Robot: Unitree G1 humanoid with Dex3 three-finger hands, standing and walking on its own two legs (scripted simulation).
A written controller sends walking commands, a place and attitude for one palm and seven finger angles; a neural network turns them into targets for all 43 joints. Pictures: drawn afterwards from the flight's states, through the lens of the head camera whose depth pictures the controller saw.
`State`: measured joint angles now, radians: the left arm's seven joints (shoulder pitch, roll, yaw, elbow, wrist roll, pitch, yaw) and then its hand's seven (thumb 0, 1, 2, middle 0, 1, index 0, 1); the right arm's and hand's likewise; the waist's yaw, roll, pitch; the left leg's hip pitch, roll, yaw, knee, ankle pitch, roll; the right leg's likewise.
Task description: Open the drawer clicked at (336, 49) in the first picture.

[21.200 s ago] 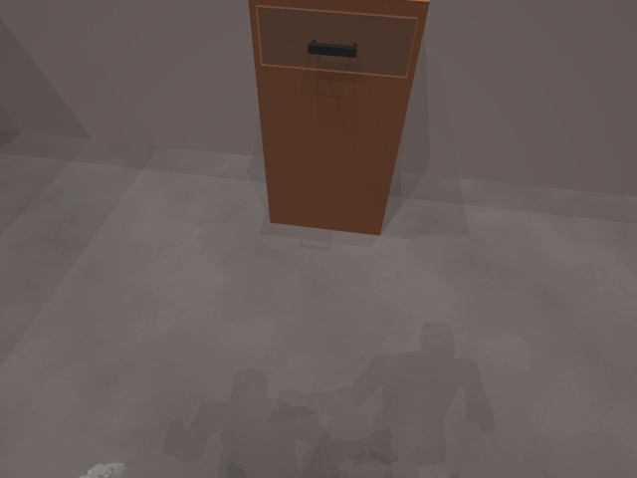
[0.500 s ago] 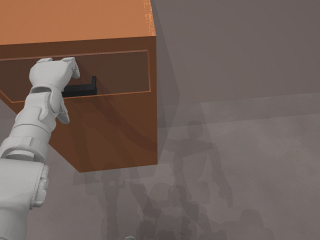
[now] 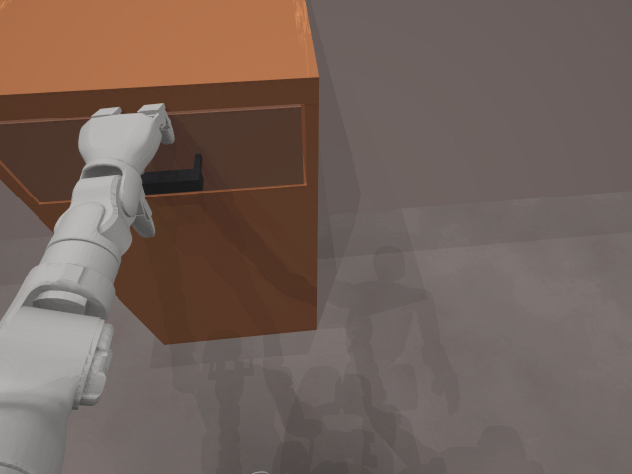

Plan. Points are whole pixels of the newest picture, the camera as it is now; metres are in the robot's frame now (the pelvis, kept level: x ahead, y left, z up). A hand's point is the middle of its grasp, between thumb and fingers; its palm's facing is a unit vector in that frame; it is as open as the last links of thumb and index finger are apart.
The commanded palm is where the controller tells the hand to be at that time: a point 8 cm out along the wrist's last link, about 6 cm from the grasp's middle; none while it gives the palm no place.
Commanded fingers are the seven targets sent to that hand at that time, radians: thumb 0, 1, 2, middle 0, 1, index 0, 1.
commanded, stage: re-aim the fingers above the handle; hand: left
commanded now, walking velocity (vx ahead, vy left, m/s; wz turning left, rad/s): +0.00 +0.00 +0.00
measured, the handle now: (156, 172) +0.54 +0.22 +0.04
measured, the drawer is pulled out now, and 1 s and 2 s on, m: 0.00 0.00 0.00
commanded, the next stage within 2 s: lower the fingers behind the handle in 0.86 s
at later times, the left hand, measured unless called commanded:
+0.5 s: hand (142, 167) +0.49 +0.21 +0.10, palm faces -0.02 -0.03 -1.00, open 13.7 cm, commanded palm +0.47 +0.22 +0.16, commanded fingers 0.00 -0.50 0.30 -0.30 -1.20 -0.30 -1.20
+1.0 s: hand (134, 169) +0.49 +0.22 +0.10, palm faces -0.02 -0.03 -1.00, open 13.8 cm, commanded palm +0.47 +0.23 +0.16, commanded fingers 0.00 -0.50 0.30 -0.30 -1.20 -0.30 -1.20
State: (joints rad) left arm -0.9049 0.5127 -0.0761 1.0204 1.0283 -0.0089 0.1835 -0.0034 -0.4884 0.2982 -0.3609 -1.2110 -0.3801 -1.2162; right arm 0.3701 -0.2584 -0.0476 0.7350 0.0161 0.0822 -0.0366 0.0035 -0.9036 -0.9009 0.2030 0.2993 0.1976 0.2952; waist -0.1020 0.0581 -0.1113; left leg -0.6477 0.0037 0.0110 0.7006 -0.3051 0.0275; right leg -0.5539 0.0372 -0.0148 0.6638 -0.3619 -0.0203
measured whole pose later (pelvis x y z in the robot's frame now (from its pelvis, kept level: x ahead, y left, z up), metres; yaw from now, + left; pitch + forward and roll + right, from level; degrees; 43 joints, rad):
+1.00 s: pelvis +0.01 -0.01 +0.01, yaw -1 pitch +13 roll +0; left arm -0.80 0.53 -0.04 0.92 1.01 -0.01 0.12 0.00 -0.49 0.30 -0.32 -1.20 -0.33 -1.21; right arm 0.32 -0.27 -0.05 0.70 0.04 0.14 -0.05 0.00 -0.90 -0.90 0.20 0.30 0.20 0.30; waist -0.08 0.06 -0.11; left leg -0.55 0.01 0.02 0.64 -0.31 0.01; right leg -0.48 0.05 0.00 0.62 -0.36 -0.03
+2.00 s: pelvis +0.00 +0.00 -0.01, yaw -1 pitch +16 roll -1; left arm -0.81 0.48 -0.04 1.06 1.07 -0.01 0.28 0.00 -0.49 0.30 -0.31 -1.20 -0.32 -1.20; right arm 0.34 -0.26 -0.06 0.72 0.01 0.10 -0.04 0.00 -0.90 -0.90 0.20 0.30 0.20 0.30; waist -0.11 0.05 -0.13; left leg -0.72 0.02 0.03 0.76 -0.33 0.02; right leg -0.63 0.05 0.00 0.73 -0.38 -0.02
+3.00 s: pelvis +0.00 +0.00 -0.01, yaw -1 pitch +17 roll -1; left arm -0.77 0.47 -0.03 1.02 1.07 0.00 0.30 0.00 0.00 0.51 -0.32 -1.22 -0.35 -1.26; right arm 0.33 -0.24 -0.06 0.72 0.00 0.10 -0.03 0.00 -0.90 -0.90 0.20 0.30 0.20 0.30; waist -0.10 0.05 -0.14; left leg -0.74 0.02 0.03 0.79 -0.35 0.03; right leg -0.65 0.05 0.00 0.75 -0.40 -0.02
